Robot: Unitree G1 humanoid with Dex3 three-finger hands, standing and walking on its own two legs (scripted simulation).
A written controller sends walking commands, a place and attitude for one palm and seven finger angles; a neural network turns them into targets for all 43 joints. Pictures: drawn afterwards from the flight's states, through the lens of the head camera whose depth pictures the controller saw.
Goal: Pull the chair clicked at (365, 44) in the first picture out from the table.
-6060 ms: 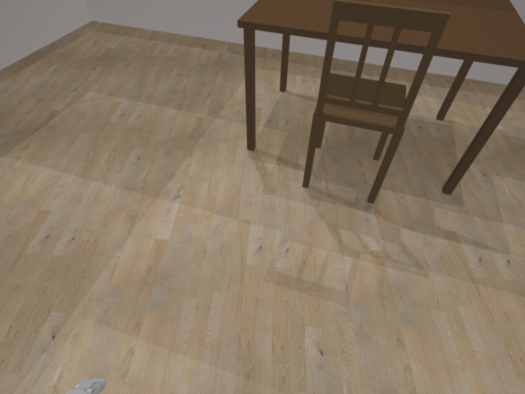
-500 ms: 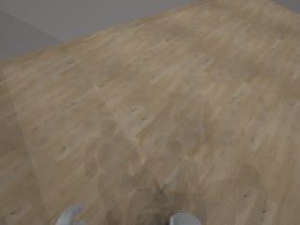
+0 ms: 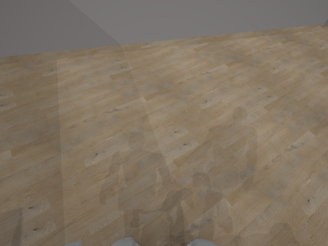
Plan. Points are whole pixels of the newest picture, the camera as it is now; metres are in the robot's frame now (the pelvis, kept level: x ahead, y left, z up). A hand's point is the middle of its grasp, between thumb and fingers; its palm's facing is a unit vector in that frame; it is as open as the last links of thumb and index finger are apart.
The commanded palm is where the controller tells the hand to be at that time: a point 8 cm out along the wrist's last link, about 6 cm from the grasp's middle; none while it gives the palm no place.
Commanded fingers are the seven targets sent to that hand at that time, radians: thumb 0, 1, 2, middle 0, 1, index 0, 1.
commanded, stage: turn to face it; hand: left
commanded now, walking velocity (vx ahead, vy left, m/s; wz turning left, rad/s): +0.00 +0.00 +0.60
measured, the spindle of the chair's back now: out of the picture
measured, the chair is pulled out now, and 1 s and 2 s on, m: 0.00 0.00 0.00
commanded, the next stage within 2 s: none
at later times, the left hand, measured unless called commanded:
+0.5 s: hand out of the picture +0.04 +0.18 -0.13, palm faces +0.29 -0.92 -0.27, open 7.4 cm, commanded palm none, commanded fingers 0.00 0.90 0.90 -0.20 -0.30 -0.20 -0.30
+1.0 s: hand out of the picture -0.13 +0.12 -0.15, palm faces +0.61 -0.74 -0.27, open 7.4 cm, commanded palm none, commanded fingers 0.00 0.90 0.90 -0.20 -0.30 -0.20 -0.30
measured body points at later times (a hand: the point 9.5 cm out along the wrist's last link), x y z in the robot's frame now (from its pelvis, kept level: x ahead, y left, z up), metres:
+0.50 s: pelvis -0.01 -0.05 +0.01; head +0.02 -0.05 +0.46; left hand +0.02 +0.23 -0.11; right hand +0.12 -0.28 -0.13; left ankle +0.04 +0.07 -0.72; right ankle +0.00 -0.18 -0.71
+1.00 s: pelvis -0.03 -0.06 +0.01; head +0.02 -0.03 +0.46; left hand -0.16 +0.16 -0.13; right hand +0.23 -0.19 -0.13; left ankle -0.10 +0.03 -0.72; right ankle +0.01 -0.17 -0.72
